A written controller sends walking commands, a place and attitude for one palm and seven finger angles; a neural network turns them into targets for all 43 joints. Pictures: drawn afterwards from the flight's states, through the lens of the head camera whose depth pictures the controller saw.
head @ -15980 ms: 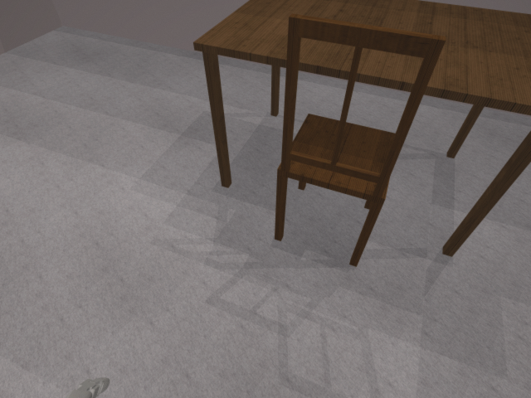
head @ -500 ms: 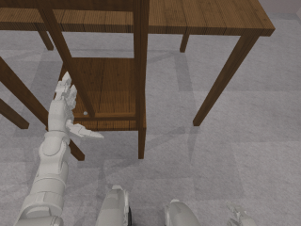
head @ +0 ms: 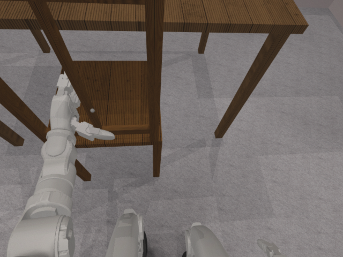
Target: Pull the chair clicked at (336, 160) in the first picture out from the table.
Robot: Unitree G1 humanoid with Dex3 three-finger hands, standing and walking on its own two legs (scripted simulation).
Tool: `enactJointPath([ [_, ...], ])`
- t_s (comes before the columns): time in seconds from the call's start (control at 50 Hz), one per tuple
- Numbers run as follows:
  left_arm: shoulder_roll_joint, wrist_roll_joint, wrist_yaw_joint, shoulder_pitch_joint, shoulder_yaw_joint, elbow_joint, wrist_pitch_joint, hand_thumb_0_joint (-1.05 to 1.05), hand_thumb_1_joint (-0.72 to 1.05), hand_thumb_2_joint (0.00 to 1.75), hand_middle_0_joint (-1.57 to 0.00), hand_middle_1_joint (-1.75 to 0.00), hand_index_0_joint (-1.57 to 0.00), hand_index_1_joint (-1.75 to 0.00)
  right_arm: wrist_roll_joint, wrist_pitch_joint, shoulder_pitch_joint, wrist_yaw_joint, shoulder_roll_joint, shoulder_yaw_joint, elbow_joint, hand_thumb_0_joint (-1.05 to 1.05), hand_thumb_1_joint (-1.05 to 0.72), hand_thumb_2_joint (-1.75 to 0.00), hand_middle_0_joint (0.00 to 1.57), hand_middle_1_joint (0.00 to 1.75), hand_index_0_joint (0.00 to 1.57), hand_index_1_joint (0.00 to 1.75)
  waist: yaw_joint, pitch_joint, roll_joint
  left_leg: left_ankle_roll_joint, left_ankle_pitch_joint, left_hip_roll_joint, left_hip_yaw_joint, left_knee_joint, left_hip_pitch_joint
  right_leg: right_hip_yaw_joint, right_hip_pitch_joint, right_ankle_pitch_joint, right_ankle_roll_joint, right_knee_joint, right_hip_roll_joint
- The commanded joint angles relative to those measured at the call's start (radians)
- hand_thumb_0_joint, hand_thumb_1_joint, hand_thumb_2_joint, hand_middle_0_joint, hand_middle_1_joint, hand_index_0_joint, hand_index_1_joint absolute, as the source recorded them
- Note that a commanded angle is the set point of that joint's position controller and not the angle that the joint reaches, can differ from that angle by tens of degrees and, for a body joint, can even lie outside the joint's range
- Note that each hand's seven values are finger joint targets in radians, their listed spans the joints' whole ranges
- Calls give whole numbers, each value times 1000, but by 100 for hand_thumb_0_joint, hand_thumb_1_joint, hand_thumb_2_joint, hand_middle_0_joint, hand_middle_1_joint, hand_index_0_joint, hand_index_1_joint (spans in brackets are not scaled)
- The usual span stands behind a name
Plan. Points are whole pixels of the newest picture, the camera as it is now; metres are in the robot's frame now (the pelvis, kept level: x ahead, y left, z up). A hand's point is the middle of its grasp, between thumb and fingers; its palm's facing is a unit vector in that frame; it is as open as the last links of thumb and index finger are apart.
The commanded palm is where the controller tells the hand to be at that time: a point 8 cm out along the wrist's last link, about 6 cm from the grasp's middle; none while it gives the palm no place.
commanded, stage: push the fingers through the gap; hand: left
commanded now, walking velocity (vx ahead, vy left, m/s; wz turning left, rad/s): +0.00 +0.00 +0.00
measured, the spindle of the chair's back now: (78, 86) +0.47 +0.20 +0.08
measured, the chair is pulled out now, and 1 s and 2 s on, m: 0.00 0.00 0.04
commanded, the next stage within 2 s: hook a spindle and tug to test in 0.30 s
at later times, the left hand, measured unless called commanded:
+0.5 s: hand (93, 113) +0.44 +0.18 +0.03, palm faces +0.07 -1.00 -0.03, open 16.9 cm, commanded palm +0.41 +0.22 +0.03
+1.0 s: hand (93, 113) +0.43 +0.18 +0.04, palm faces +0.08 -1.00 -0.02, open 11.1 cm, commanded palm +0.40 +0.21 +0.03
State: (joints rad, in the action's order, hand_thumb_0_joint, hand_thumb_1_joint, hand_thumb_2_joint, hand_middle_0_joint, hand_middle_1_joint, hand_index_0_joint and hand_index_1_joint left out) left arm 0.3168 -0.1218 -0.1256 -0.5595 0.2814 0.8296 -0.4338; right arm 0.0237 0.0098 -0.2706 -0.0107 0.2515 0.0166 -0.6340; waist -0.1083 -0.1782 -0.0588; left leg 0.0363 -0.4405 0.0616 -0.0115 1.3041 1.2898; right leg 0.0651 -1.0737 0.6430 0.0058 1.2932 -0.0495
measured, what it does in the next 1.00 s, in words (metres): stands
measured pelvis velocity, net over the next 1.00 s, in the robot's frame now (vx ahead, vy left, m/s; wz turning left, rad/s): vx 0.01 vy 0.00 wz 0.00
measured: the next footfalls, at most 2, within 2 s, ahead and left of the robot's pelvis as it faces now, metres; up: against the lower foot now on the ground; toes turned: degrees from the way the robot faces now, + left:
none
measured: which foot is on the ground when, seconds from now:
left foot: down 0.00-1.00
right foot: down 0.00-1.00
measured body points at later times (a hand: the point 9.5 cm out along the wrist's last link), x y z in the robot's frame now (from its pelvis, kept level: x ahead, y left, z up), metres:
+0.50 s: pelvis +0.00 -0.01 +0.00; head +0.12 +0.01 +0.43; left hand +0.43 +0.23 +0.04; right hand +0.10 -0.27 -0.11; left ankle +0.08 +0.10 -0.61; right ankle -0.01 -0.13 -0.61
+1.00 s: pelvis +0.01 +0.00 +0.01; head +0.12 +0.01 +0.44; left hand +0.42 +0.23 +0.04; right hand +0.10 -0.26 -0.11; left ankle +0.08 +0.10 -0.61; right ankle -0.01 -0.13 -0.61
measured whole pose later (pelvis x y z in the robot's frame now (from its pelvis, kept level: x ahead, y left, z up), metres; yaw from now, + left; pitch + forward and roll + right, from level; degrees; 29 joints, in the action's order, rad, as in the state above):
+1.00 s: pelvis +0.01 +0.00 +0.01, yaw +0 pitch +24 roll -4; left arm 0.29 -0.15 -0.11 -0.49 0.27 0.78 -0.44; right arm 0.02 0.00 -0.27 -0.02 0.25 0.01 -0.63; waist -0.10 -0.18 -0.06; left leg 0.03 -0.45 0.06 -0.01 1.28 1.26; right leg 0.06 -1.05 0.65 0.01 1.28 -0.05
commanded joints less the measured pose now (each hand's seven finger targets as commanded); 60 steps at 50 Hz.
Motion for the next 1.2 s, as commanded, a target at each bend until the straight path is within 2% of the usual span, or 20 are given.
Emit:
enactJointPath([
  [0.0,169,-11,1,-222,39,-203,-61,0,-50,30,-6,-8,-6,-8,0,17,-85,-1,175,-63,102,0,-90,-90,20,30,20,30,10,-448,-47,-18,243,-19,-83,-151,-613,-20,-25,-301,33,-203,-10],
  [0.02,187,-14,4,-253,47,-244,-69,0,-50,30,-6,-8,-6,-8,1,13,-83,-1,175,-63,99,0,-90,-90,20,30,20,30,7,-453,-57,-19,251,-15,-82,-151,-624,-20,-26,-308,32,-203,-8],
  [0.06,147,-14,7,-257,16,-263,-72,0,-50,30,-6,-8,-6,-8,-2,11,-82,-5,168,-63,102,0,-90,-90,20,30,20,30,-2,-443,-51,-18,234,-18,-83,-155,-625,-19,-23,-298,30,-210,-10],
  [0.12,179,-11,16,-267,36,-285,-91,0,-50,30,-6,-8,-6,-8,-1,11,-83,-1,169,-64,97,0,-90,-90,20,30,20,30,-1,-433,-52,-17,230,-18,-77,-152,-613,-27,-13,-299,29,-211,-8],
  [0.24,128,-6,15,-272,-7,-248,-99,0,-50,30,-6,-8,-6,-8,-2,15,-82,0,166,-65,81,0,-90,-90,20,30,20,30,-19,-387,-50,-17,186,-17,-81,-155,-613,-25,-49,-258,29,-223,-8],
  [0.28,150,-5,13,-291,12,-207,-95,0,-50,30,-6,-8,-6,-8,-1,14,-83,3,169,-63,75,0,-90,-90,20,30,20,30,-23,-357,-21,-11,150,-21,-72,-147,-564,-31,-42,-239,26,-231,-8],
  [0.38,202,-8,-1,-306,54,-197,-102,0,-50,30,-6,-8,-6,-8,2,15,-77,7,168,-59,85,0,-90,-90,20,30,20,30,0,-415,-41,-9,177,-26,-57,-130,-551,-43,-1,-272,29,-218,-5],
  [0.46,184,-14,-12,-281,39,-238,-105,0,-50,30,-13,-30,-13,-30,1,14,-76,4,164,-60,96,0,-90,-90,20,30,20,30,7,-467,-80,-14,253,-24,-64,-130,-616,-37,-1,-331,31,-203,-7],
  [0.5,154,-19,-13,-277,19,-249,-97,0,-50,30,-17,-41,-17,-41,-1,16,-76,1,162,-63,97,0,-90,-90,20,30,20,30,-3,-471,-74,-11,260,-23,-65,-126,-620,-34,-5,-338,29,-200,-8],
  [0.54,160,-23,-13,-264,23,-229,-83,0,-50,30,-20,-52,-20,-52,-3,12,-79,2,165,-62,91,0,-90,-90,20,30,20,30,-7,-436,-34,-10,238,-22,-61,-128,-587,-36,3,-332,26,-212,-8],
  [0.6,143,-19,-13,-281,5,-227,-77,0,-50,30,-25,-68,-25,-68,-7,13,-80,3,166,-64,90,0,-90,-90,20,30,20,30,-14,-416,-42,-9,223,-23,-63,-128,-580,-36,-17,-315,26,-211,-6],
  [0.68,169,-18,-2,-290,28,-239,-86,0,-50,30,-32,-90,-32,-90,-4,14,-77,5,164,-61,90,0,-90,-90,20,30,20,30,-7,-412,-34,-8,214,-26,-55,-127,-554,-42,6,-316,26,-214,-6],
  [0.72,150,-16,5,-302,13,-269,-98,0,-39,35,-36,-101,-36,-101,-2,18,-76,2,160,-62,89,0,-90,-90,20,30,20,30,-6,-436,-74,-11,238,-25,-62,-128,-600,-35,-13,-320,29,-206,-7],
  [0.76,169,-16,11,-291,29,-277,-102,0,-28,40,-39,-112,-39,-112,1,17,-76,1,162,-63,90,0,-90,-90,20,30,20,30,-1,-449,-52,-11,243,-25,-61,-127,-593,-38,7,-330,28,-206,-7],
  [0.88,134,-19,5,-223,0,-302,-93,0,6,54,-50,-145,-50,-145,-2,18,-76,-3,161,-68,95,0,-90,-90,20,30,20,30,5,-469,-57,-13,271,-24,-62,-137,-629,-34,20,-353,29,-213,-9],
  [0.96,127,-21,-1,-222,-13,-282,-87,0,28,64,-50,-145,-50,-145,-5,17,-73,-1,162,-65,90,0,-90,-90,20,30,20,30,-5,-422,-32,-12,237,-21,-63,-143,-601,-33,7,-328,28,-220,-9],
  [1.02,114,-17,2,-212,-26,-315,-96,0,45,71,-50,-145,-50,-145,-4,20,-72,-6,160,-66,98,0,-90,-90,20,30,20,30,5,-437,-88,-16,271,-21,-68,-149,-648,-28,-5,-336,33,-214,-8],
  [1.08,119,-9,12,-182,-20,-316,-97,0,62,78,-50,-145,-50,-145,0,16,-77,-8,161,-69,97,0,-90,-90,20,30,20,30,6,-450,-60,-17,291,-19,-68,-148,-652,-27,5,-358,31,-212,-9],
  [1.12,118,-9,13,-175,-22,-309,-93,0,73,83,-50,-145,-50,-145,-2,13,-74,-11,160,-67,99,0,-90,-90,20,30,20,30,8,-436,-81,-19,292,-19,-69,-148,-650,-25,-3,-355,32,-208,-9],
  [1.18,117,-8,18,-208,-19,-301,-92,0,90,90,-50,-145,-50,-145,0,10,-76,-10,161,-67,94,0,-90,-90,20,30,20,30,-5,-424,-60,-16,276,-20,-69,-146,-635,-26,-5,-349,30,-213,-10],
])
